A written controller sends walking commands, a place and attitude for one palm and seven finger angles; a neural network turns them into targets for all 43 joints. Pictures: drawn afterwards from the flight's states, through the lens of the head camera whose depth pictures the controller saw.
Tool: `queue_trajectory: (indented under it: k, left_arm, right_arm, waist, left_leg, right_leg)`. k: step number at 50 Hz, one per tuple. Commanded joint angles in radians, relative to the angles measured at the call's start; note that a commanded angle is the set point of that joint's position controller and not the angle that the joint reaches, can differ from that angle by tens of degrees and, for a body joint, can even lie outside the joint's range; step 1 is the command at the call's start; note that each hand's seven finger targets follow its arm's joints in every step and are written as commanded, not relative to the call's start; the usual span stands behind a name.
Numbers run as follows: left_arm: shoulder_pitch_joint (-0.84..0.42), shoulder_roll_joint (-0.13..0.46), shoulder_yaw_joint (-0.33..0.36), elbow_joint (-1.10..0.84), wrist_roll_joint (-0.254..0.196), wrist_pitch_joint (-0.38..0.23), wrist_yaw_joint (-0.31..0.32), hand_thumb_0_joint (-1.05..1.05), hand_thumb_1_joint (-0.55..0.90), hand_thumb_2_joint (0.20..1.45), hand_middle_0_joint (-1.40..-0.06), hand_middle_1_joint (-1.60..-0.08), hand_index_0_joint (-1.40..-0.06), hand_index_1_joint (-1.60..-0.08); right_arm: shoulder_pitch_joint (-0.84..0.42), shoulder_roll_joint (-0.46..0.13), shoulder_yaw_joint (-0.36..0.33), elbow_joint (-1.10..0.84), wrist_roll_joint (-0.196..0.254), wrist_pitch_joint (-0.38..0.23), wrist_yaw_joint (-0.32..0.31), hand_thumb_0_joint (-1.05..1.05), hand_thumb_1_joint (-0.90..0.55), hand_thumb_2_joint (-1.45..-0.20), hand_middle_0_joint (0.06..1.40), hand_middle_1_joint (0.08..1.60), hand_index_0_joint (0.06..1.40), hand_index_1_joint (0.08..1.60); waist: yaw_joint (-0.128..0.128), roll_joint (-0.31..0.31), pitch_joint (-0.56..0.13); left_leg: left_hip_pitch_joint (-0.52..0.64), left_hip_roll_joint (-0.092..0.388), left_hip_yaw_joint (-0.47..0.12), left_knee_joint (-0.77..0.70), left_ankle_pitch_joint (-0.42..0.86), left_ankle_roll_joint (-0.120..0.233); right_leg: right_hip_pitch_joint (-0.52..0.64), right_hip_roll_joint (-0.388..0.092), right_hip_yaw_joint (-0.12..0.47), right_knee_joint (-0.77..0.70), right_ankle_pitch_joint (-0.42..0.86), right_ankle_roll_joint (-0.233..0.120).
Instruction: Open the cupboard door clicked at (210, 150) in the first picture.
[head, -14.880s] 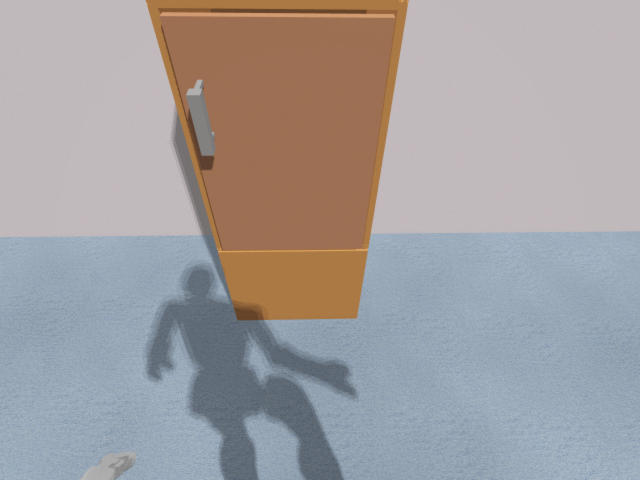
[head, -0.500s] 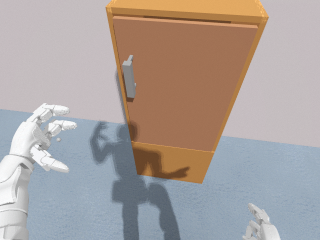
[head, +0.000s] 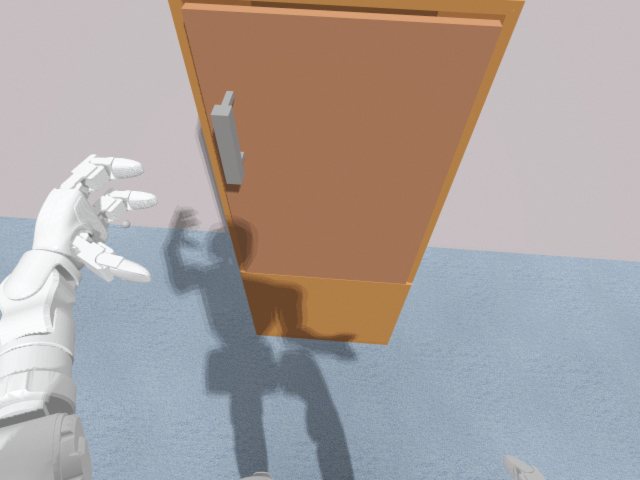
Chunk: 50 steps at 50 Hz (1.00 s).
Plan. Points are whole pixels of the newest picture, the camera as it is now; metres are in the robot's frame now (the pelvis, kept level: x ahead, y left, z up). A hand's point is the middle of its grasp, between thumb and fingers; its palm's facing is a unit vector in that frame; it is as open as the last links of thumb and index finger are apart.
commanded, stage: move the hooked fingers beside the handle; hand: left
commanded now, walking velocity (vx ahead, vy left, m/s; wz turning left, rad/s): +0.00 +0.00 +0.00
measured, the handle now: (232, 138) +0.57 +0.15 +0.10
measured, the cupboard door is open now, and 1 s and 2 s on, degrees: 0 0 0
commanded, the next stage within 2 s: slide the fingers in behind the handle in 2.00 s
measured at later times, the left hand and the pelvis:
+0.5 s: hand (154, 183) +0.46 +0.23 +0.11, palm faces -0.06 -1.00 -0.01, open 13.9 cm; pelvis +0.00 +0.00 -0.01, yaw -1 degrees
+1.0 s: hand (174, 145) +0.53 +0.22 +0.11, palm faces -0.07 -1.00 +0.01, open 13.9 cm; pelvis +0.00 +0.00 -0.02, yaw -2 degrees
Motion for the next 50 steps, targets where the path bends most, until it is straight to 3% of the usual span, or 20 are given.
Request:
queue_trajectory:
  k: [1, 4, 5, 8, 11, 14, 17, 18, 22, 24, 31, 32, 34, 37, 38, 40, 41, 45, 47, 50]
  left_arm:
    - [-0.469, 0.319, 0.071, -0.122, -0.018, -0.071, -0.002, 0.000, -0.500, 0.300, -0.300, -1.200, -0.300, -1.200]
    - [-0.512, 0.344, 0.071, -0.079, 0.002, -0.077, -0.006, 0.000, -0.500, 0.300, -0.300, -1.200, -0.300, -1.200]
    - [-0.518, 0.320, 0.052, -0.094, 0.005, -0.083, -0.007, 0.000, -0.500, 0.300, -0.300, -1.200, -0.300, -1.200]
    - [-0.513, 0.333, 0.066, -0.069, 0.001, -0.097, -0.007, 0.000, -0.500, 0.300, -0.300, -1.200, -0.300, -1.200]
    - [-0.535, 0.314, 0.060, -0.031, -0.006, -0.097, -0.006, 0.000, -0.500, 0.300, -0.300, -1.200, -0.300, -1.200]
    - [-0.563, 0.353, 0.081, 0.044, 0.009, -0.085, 0.000, 0.000, -0.500, 0.300, -0.300, -1.200, -0.300, -1.200]
    - [-0.622, 0.393, 0.091, 0.070, 0.034, -0.097, 0.013, 0.000, -0.500, 0.300, -0.300, -1.200, -0.300, -1.200]
    - [-0.667, 0.368, 0.060, 0.073, 0.041, -0.104, 0.017, 0.000, -0.500, 0.300, -0.300, -1.200, -0.300, -1.200]
    - [-0.760, 0.393, 0.070, 0.057, 0.050, -0.154, 0.028, 0.000, -0.500, 0.300, -0.300, -1.200, -0.300, -1.200]
    - [-0.783, 0.370, 0.046, 0.114, 0.052, -0.155, 0.025, 0.000, -0.500, 0.300, -0.300, -1.200, -0.300, -1.200]
    - [-0.810, 0.474, 0.099, 0.247, 0.083, -0.121, 0.025, 0.000, -0.500, 0.300, -0.300, -1.200, -0.300, -1.200]
    - [-0.845, 0.478, 0.086, 0.242, 0.091, -0.121, 0.026, 0.000, -0.500, 0.300, -0.300, -1.200, -0.300, -1.200]
    - [-0.867, 0.479, 0.077, 0.264, 0.104, -0.121, 0.030, 0.000, -0.500, 0.300, -0.300, -1.200, -0.300, -1.200]
    - [-0.905, 0.536, 0.118, 0.225, 0.107, -0.145, 0.037, 0.000, -0.500, 0.300, -0.300, -1.200, -0.300, -1.200]
    - [-0.900, 0.506, 0.096, 0.252, 0.107, -0.144, 0.033, 0.000, -0.500, 0.300, -0.300, -1.200, -0.300, -1.200]
    - [-0.953, 0.504, 0.083, 0.272, 0.113, -0.141, 0.033, 0.000, -0.500, 0.300, -0.300, -1.200, -0.300, -1.200]
    - [-0.957, 0.504, 0.087, 0.283, 0.112, -0.141, 0.035, 0.000, -0.500, 0.300, -0.300, -1.200, -0.300, -1.200]
    - [-1.036, 0.525, 0.065, 0.332, 0.141, -0.111, 0.043, 0.000, -0.500, 0.300, -0.300, -1.200, -0.300, -1.200]
    - [-1.067, 0.553, 0.086, 0.312, 0.149, -0.120, 0.054, 0.000, -0.500, 0.300, -0.300, -1.200, -0.300, -1.200]
    - [-1.047, 0.546, 0.088, 0.324, 0.158, -0.121, 0.063, 0.000, -0.500, 0.300, -0.300, -1.200, -0.300, -1.200]
  right_arm:
    - [0.015, -0.160, -0.063, -0.103, -0.002, -0.033, -0.017, 0.000, -0.900, -0.900, 0.200, 0.300, 0.200, 0.300]
    - [0.028, -0.161, -0.065, -0.096, -0.002, -0.019, -0.013, 0.000, -0.900, -0.900, 0.200, 0.300, 0.200, 0.300]
    - [0.033, -0.159, -0.067, -0.100, -0.004, -0.017, -0.008, 0.000, -0.900, -0.900, 0.200, 0.300, 0.200, 0.300]
    - [0.046, -0.162, -0.072, -0.099, -0.006, -0.003, -0.003, 0.000, -0.900, -0.900, 0.200, 0.300, 0.200, 0.300]
    - [0.058, -0.163, -0.073, -0.100, -0.006, 0.010, 0.003, 0.000, -0.900, -0.900, 0.200, 0.300, 0.200, 0.300]
    - [0.070, -0.168, -0.074, -0.096, -0.005, 0.028, 0.006, 0.000, -0.900, -0.900, 0.200, 0.300, 0.200, 0.300]
    - [0.079, -0.168, -0.072, -0.095, -0.007, 0.046, 0.007, 0.000, -0.900, -0.900, 0.200, 0.300, 0.200, 0.300]
    - [0.082, -0.165, -0.071, -0.090, -0.006, 0.050, 0.007, 0.000, -0.900, -0.900, 0.200, 0.300, 0.200, 0.300]
    - [0.104, -0.170, -0.077, -0.075, -0.012, 0.060, 0.008, 0.000, -0.900, -0.900, 0.200, 0.300, 0.200, 0.300]
    - [0.109, -0.170, -0.073, -0.063, -0.011, 0.065, 0.007, 0.000, -0.900, -0.900, 0.200, 0.300, 0.200, 0.300]
    - [0.151, -0.183, -0.068, -0.050, -0.016, 0.090, 0.007, 0.000, -0.900, -0.900, 0.200, 0.300, 0.200, 0.300]
    - [0.149, -0.182, -0.066, -0.052, -0.014, 0.095, 0.007, 0.000, -0.900, -0.900, 0.200, 0.300, 0.200, 0.300]
    - [0.164, -0.182, -0.066, -0.052, -0.016, 0.101, 0.010, 0.000, -0.900, -0.900, 0.200, 0.300, 0.200, 0.300]
    - [0.191, -0.189, -0.071, -0.054, -0.023, 0.111, 0.011, 0.000, -0.900, -0.900, 0.200, 0.300, 0.200, 0.300]
    - [0.188, -0.185, -0.068, -0.055, -0.022, 0.113, 0.013, 0.000, -0.900, -0.900, 0.200, 0.300, 0.200, 0.300]
    - [0.201, -0.188, -0.067, -0.045, -0.024, 0.117, 0.014, 0.000, -0.900, -0.900, 0.200, 0.300, 0.200, 0.300]
    - [0.212, -0.190, -0.069, -0.041, -0.025, 0.120, 0.012, 0.000, -0.900, -0.900, 0.200, 0.300, 0.200, 0.300]
    - [0.239, -0.199, -0.065, -0.026, -0.027, 0.126, 0.010, 0.000, -0.900, -0.900, 0.200, 0.300, 0.200, 0.300]
    - [0.254, -0.199, -0.064, -0.026, -0.034, 0.126, 0.012, 0.000, -0.900, -0.900, 0.200, 0.300, 0.200, 0.300]
    - [0.276, -0.197, -0.065, -0.023, -0.044, 0.133, 0.018, 0.000, -0.900, -0.900, 0.200, 0.300, 0.200, 0.300]
  waist:
    - [-0.020, 0.031, -0.293]
    - [-0.020, 0.085, -0.322]
    - [-0.020, 0.120, -0.354]
    - [-0.023, 0.072, -0.384]
    - [-0.026, 0.045, -0.369]
    - [-0.032, 0.019, -0.329]
    - [-0.037, 0.062, -0.343]
    - [-0.057, 0.058, -0.332]
    - [-0.070, 0.092, -0.417]
    - [-0.086, 0.089, -0.403]
    - [-0.087, 0.053, -0.408]
    - [-0.099, 0.091, -0.403]
    - [-0.108, 0.094, -0.386]
    - [-0.105, 0.090, -0.475]
    - [-0.110, 0.124, -0.463]
    - [-0.131, 0.116, -0.434]
    - [-0.139, 0.078, -0.433]
    - [-0.168, 0.113, -0.406]
    - [-0.161, 0.175, -0.476]
    - [-0.156, 0.173, -0.491]
  left_leg:
    - [0.232, -0.026, -0.039, -0.075, 0.206, 0.027]
    - [0.244, -0.022, -0.040, -0.067, 0.223, 0.023]
    - [0.277, -0.023, -0.043, -0.061, 0.250, 0.020]
    - [0.276, -0.017, -0.041, -0.045, 0.289, 0.021]
    - [0.258, -0.018, -0.041, -0.036, 0.318, 0.025]
    - [0.200, -0.017, -0.031, -0.037, 0.273, 0.028]
    - [0.183, -0.020, -0.027, -0.024, 0.278, 0.029]
    - [0.186, -0.017, -0.028, -0.020, 0.263, 0.029]
    - [0.234, -0.011, -0.040, 0.002, 0.282, 0.027]
    - [0.219, -0.010, -0.042, 0.007, 0.258, 0.027]
    - [0.127, -0.011, -0.037, 0.028, 0.246, 0.036]
    - [0.121, -0.010, -0.030, 0.030, 0.237, 0.035]
    - [0.112, -0.007, -0.035, 0.035, 0.234, 0.034]
    - [0.146, -0.002, -0.043, 0.049, 0.284, 0.033]
    - [0.145, -0.005, -0.037, 0.053, 0.274, 0.031]
    - [0.129, 0.000, -0.043, 0.055, 0.248, 0.032]
    - [0.127, 0.002, -0.046, 0.060, 0.250, 0.037]
    - [0.107, 0.009, -0.057, 0.064, 0.211, 0.035]
    - [0.158, 0.011, -0.063, 0.076, 0.265, 0.030]
    - [0.169, 0.017, -0.068, 0.086, 0.306, 0.025]
  right_leg:
    - [-0.010, 0.026, 0.020, -0.093, 0.273, -0.017]
    - [-0.028, 0.023, 0.019, -0.082, 0.284, -0.020]
    - [-0.036, 0.024, 0.015, -0.076, 0.296, -0.022]
    - [-0.027, 0.030, 0.015, -0.065, 0.338, -0.019]
    - [-0.029, 0.034, 0.011, -0.055, 0.363, -0.020]
    - [-0.036, 0.029, 0.016, -0.059, 0.352, -0.013]
    - [-0.044, 0.028, 0.026, -0.046, 0.357, -0.013]
    - [-0.070, 0.029, 0.024, -0.048, 0.338, -0.010]
    - [-0.088, 0.035, 0.029, -0.035, 0.328, -0.011]
    - [-0.112, 0.035, 0.028, -0.036, 0.305, -0.010]
    - [-0.099, 0.037, 0.034, -0.020, 0.315, -0.007]
    - [-0.113, 0.033, 0.039, -0.022, 0.314, -0.002]
    - [-0.139, 0.036, 0.037, -0.020, 0.302, -0.003]
    - [-0.123, 0.042, 0.035, -0.002, 0.329, -0.004]
    - [-0.139, 0.043, 0.038, -0.007, 0.320, -0.004]
    - [-0.171, 0.046, 0.033, -0.009, 0.287, -0.002]
    - [-0.176, 0.050, 0.030, -0.008, 0.284, -0.003]
    - [-0.241, 0.047, 0.028, -0.013, 0.226, 0.001]
    - [-0.252, 0.050, 0.026, 0.002, 0.247, -0.004]
    - [-0.265, 0.054, 0.016, 0.012, 0.262, -0.006]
